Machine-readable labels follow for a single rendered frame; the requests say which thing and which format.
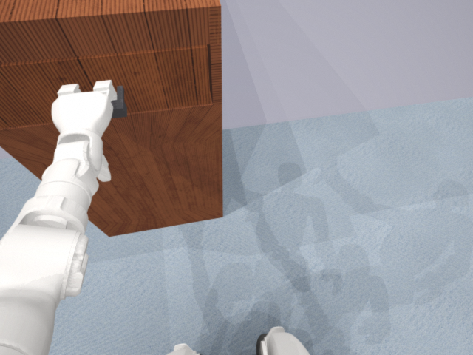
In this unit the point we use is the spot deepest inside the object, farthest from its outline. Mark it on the robot left shin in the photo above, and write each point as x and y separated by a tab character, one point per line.
181	346

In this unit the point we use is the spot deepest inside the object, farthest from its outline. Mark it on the robot right shin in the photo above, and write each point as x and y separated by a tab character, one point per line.
275	330

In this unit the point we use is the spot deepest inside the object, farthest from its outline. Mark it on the robot left hand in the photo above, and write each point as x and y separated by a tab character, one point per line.
92	111

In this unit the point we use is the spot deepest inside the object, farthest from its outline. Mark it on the robot left forearm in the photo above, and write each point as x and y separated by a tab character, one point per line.
65	193

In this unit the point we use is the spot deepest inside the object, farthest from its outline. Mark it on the robot shin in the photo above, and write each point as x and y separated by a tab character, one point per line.
275	330
181	346

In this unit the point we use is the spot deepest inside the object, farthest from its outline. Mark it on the robot left upper arm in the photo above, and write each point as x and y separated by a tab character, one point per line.
39	267

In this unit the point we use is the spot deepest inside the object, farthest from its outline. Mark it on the handle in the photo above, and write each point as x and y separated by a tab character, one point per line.
119	106

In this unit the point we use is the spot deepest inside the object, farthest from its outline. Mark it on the cabinet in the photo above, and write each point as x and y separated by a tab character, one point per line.
165	164

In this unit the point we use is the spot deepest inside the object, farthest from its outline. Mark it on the drawer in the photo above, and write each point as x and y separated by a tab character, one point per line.
152	79

